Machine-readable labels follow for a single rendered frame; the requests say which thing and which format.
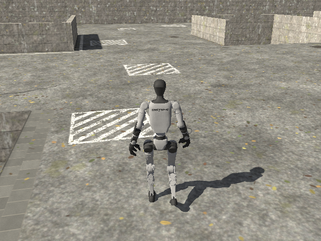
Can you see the right robot upper arm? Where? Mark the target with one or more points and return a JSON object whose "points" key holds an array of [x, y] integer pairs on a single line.
{"points": [[178, 112]]}

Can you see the right robot shin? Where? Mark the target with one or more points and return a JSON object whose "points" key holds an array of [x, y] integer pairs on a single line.
{"points": [[172, 182]]}

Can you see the left robot forearm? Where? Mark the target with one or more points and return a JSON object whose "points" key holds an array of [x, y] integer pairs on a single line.
{"points": [[135, 135]]}

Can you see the left robot hand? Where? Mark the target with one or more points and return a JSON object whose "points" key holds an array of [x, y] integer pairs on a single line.
{"points": [[131, 148]]}

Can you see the right robot forearm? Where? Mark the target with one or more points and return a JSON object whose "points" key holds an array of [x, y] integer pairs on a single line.
{"points": [[184, 132]]}

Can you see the right robot hand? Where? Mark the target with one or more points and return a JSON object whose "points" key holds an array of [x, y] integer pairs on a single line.
{"points": [[182, 140]]}

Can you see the left robot upper arm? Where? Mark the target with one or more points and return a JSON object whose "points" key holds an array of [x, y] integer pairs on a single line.
{"points": [[141, 114]]}

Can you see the robot torso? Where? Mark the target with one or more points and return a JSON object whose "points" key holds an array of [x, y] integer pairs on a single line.
{"points": [[160, 121]]}

